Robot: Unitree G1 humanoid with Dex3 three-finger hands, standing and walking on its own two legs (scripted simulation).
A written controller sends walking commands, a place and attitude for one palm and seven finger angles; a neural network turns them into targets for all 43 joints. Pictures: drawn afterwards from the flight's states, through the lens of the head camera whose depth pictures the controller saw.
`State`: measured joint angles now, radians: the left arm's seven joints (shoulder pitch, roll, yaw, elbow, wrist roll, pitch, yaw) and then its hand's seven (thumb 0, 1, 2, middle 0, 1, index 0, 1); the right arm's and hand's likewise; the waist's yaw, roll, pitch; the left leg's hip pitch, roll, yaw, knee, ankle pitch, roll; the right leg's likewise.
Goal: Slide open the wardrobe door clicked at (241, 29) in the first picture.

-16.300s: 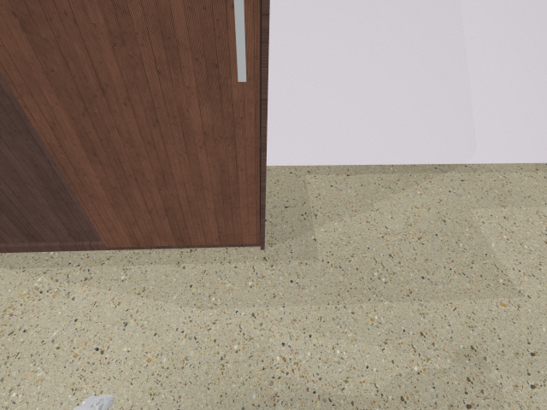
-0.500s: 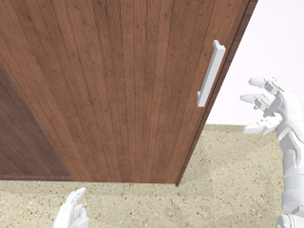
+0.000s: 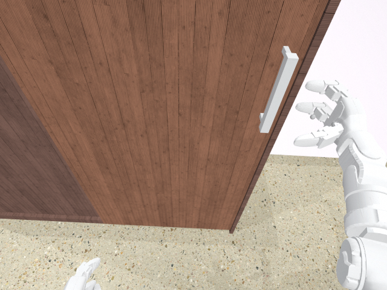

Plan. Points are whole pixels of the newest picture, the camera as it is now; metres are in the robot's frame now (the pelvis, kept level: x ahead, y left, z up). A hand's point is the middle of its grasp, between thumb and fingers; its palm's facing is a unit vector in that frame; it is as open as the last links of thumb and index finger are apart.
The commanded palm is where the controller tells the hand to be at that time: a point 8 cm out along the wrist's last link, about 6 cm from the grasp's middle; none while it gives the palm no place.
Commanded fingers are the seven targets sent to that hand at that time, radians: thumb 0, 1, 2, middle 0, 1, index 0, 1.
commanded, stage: move the hooked fingers beside the handle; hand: right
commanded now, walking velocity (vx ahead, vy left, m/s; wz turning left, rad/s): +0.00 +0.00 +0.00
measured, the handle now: (274, 93) +0.51 -0.13 +0.16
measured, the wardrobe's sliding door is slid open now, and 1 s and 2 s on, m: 0.00 0.00 0.00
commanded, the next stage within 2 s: feel for the door with the fingertips in 0.86 s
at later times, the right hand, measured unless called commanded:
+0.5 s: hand (306, 113) +0.44 -0.18 +0.17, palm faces -0.03 +1.00 -0.02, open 13.9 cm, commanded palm +0.41 -0.23 +0.17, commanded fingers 0.00 0.50 -0.30 0.30 1.20 0.30 1.20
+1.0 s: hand (307, 113) +0.44 -0.19 +0.16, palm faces -0.04 +1.00 -0.01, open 14.0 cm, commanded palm +0.42 -0.23 +0.17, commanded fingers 0.00 0.50 -0.30 0.30 1.20 0.30 1.20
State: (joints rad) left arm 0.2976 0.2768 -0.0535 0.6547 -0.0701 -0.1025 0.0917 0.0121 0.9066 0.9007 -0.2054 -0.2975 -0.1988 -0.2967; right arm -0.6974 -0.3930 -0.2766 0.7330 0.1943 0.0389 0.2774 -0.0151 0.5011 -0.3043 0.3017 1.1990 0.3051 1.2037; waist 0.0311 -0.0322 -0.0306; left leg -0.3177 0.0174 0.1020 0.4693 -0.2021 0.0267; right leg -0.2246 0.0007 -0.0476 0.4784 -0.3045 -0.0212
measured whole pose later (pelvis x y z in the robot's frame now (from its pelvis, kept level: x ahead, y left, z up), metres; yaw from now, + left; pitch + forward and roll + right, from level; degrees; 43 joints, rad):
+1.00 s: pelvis +0.00 +0.00 +0.00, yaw +0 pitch +5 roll +0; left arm 0.32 0.28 -0.05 0.64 -0.07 -0.08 0.07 0.01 0.91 0.90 -0.21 -0.30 -0.20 -0.30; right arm -0.78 -0.42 -0.29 0.89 0.18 -0.05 0.29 -0.02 0.50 -0.30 0.30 1.20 0.30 1.20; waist 0.05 -0.03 -0.04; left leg -0.38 0.01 0.10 0.50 -0.20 0.03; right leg -0.29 0.00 -0.05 0.52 -0.32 -0.02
